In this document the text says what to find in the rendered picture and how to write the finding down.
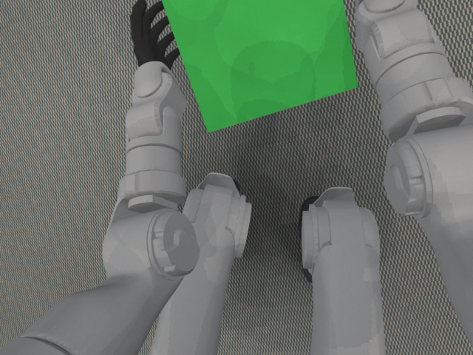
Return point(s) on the robot right shin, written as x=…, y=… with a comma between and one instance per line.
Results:
x=370, y=227

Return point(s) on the robot right forearm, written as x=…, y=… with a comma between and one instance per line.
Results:
x=409, y=69

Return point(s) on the right robot upper arm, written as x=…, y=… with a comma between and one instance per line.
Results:
x=429, y=175

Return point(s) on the left robot hand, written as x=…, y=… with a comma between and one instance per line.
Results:
x=145, y=38

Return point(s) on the robot shin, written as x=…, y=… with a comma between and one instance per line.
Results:
x=370, y=227
x=193, y=200

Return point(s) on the carton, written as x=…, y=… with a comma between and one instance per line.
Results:
x=250, y=58

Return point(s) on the robot left forearm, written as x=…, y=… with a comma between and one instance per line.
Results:
x=153, y=177

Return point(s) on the robot left shin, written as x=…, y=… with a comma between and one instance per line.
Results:
x=193, y=200

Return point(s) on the left robot upper arm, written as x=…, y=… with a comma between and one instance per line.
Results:
x=146, y=257

